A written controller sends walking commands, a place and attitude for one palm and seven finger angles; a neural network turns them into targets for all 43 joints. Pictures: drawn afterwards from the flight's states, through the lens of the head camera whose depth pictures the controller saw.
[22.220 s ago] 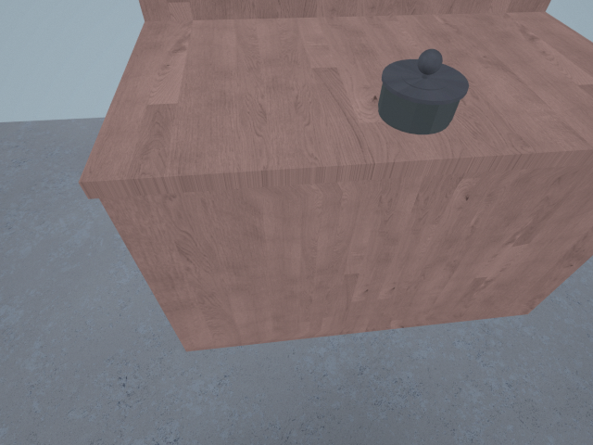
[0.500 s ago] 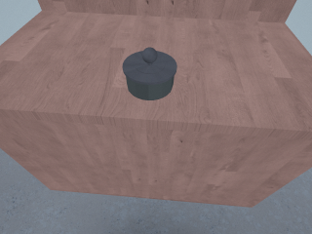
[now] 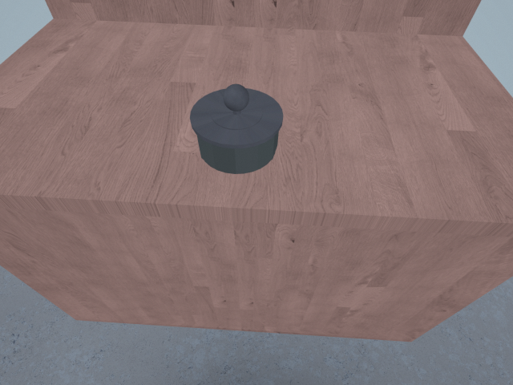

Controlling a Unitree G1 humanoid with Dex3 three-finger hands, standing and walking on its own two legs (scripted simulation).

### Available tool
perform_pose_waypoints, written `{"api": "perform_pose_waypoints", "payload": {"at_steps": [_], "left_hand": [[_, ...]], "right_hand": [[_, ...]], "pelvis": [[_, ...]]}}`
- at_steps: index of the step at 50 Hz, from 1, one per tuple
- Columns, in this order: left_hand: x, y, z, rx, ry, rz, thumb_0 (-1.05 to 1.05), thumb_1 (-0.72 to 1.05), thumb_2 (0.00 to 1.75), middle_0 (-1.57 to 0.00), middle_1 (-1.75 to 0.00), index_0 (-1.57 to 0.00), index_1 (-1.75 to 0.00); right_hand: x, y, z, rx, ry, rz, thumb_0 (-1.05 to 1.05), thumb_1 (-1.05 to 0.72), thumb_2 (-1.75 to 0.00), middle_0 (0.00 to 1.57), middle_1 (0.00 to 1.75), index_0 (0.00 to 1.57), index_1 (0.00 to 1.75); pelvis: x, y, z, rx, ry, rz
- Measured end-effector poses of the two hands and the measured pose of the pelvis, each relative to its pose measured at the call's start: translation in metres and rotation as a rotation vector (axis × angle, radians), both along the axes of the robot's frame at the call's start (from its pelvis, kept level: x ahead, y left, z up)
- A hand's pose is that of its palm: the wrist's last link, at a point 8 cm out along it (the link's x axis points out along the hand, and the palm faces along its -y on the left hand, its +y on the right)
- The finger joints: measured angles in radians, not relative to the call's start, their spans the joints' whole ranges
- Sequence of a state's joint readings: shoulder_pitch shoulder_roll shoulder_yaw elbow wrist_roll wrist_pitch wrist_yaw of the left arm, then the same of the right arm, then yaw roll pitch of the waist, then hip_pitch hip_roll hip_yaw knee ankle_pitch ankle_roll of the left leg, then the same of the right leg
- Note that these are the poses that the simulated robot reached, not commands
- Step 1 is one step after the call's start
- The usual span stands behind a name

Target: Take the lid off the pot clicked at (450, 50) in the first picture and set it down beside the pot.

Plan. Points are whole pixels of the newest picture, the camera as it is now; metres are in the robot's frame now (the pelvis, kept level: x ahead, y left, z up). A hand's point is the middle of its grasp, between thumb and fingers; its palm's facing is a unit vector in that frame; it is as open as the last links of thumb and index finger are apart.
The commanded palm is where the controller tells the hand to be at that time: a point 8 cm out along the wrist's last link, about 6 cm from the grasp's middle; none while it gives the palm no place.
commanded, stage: look again from close up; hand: left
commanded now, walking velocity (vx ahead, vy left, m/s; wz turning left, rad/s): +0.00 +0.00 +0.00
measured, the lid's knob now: (236, 97) +0.53 +0.07 +0.17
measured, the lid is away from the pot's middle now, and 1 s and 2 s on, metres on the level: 0.00 0.00 0.00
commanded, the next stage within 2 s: lift the closed hand beside the body in 0.68 s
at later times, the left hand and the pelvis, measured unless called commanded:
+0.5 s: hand out of the picture +0.00 +0.16 -0.18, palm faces +0.03 -0.99 -0.17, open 7.4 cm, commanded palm none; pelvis +0.01 +0.00 +0.00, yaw +0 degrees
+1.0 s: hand (140, 360) +0.16 +0.19 -0.05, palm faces +0.19 -0.94 -0.28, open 6.4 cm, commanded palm +0.10 +0.23 -0.01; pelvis +0.01 +0.00 +0.00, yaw +3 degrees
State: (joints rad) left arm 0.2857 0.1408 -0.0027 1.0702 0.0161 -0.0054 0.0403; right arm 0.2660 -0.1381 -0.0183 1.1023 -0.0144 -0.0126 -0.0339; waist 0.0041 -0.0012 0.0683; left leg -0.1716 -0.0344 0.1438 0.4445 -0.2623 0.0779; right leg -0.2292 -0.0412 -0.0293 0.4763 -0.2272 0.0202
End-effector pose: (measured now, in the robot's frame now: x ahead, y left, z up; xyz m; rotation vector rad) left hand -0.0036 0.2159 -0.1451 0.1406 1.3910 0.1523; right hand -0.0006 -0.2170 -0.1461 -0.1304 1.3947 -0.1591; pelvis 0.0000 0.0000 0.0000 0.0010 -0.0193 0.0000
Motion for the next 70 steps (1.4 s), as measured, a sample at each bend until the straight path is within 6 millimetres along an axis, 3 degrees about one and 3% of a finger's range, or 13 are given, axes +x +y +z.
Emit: {"api": "perform_pose_waypoints", "payload": {"at_steps": [41,45,48,51,54,58,61,65,70], "left_hand": [[0.004,-0.002,0.0,-0.012,-0.007,0.026,0.02,0.92,0.9,-0.2,-0.31,-0.2,-0.3],[0.064,0.023,0.048,0.119,-0.35,0.043,0.05,0.96,0.9,-0.24,-0.35,-0.24,-0.35],[0.115,0.023,0.096,0.173,-0.62,-0.002,0.05,0.96,0.9,-0.31,-0.42,-0.3,-0.42],[0.145,0.015,0.13,0.174,-0.814,-0.026,0.03,0.94,0.9,-0.4,-0.52,-0.39,-0.52],[0.143,0.01,0.148,0.151,-0.908,-0.02,0.02,0.93,0.9,-0.51,-0.64,-0.5,-0.64],[0.117,0.011,0.167,0.187,-0.95,-0.021,0.02,0.91,0.9,-0.67,-0.82,-0.67,-0.81],[0.102,0.019,0.182,0.262,-0.968,-0.002,0.02,0.9,0.9,-0.8,-0.95,-0.8,-0.95],[0.095,0.027,0.2,0.341,-0.995,0.036,0.02,0.9,0.9,-0.97,-1.14,-0.97,-1.14],[0.098,0.024,0.226,0.388,-1.064,0.027,0.02,0.9,0.9,-1.15,-1.34,-1.15,-1.34]], "right_hand": [[-0.004,0.012,0.004,0.016,0.007,-0.004,0.01,-0.92,-0.9,0.2,0.3,0.2,0.3],[0.022,-0.009,0.019,-0.024,-0.218,0.027,0.03,-0.94,-0.9,0.21,0.3,0.2,0.3],[0.058,-0.025,0.028,-0.032,-0.371,0.083,0.02,-0.93,-0.9,0.2,0.3,0.2,0.3],[0.101,-0.036,0.041,-0.03,-0.501,0.097,0.02,-0.92,-0.9,0.2,0.3,0.2,0.3],[0.144,-0.041,0.064,-0.028,-0.633,0.104,0.02,-0.92,-0.9,0.2,0.3,0.2,0.3],[0.195,-0.037,0.097,-0.031,-0.786,0.193,0.01,-0.91,-0.9,0.2,0.3,0.2,0.3],[0.224,-0.029,0.11,-0.028,-0.846,0.281,0.01,-0.91,-0.9,0.2,0.3,0.2,0.3],[0.244,-0.017,0.113,-0.007,-0.858,0.35,0.01,-0.91,-0.9,0.2,0.3,0.2,0.3],[0.244,-0.008,0.103,0.026,-0.816,0.369,0.01,-0.91,-0.9,0.2,0.3,0.2,0.3]], "pelvis": [[0.011,0.002,0.001,0.004,-0.006,0.001],[0.009,0.002,0.002,0.009,-0.015,0.025],[0.007,0.003,0.004,0.005,-0.023,0.044],[0.004,0.0,0.005,0.001,-0.017,0.043],[0.004,-0.008,0.005,-0.001,-0.013,0.028],[0.005,-0.018,0.006,-0.01,-0.021,0.036],[0.005,-0.025,0.006,-0.016,-0.026,0.057],[0.005,-0.032,0.008,-0.019,-0.029,0.071],[0.01,-0.037,0.009,-0.02,-0.036,0.074]]}}
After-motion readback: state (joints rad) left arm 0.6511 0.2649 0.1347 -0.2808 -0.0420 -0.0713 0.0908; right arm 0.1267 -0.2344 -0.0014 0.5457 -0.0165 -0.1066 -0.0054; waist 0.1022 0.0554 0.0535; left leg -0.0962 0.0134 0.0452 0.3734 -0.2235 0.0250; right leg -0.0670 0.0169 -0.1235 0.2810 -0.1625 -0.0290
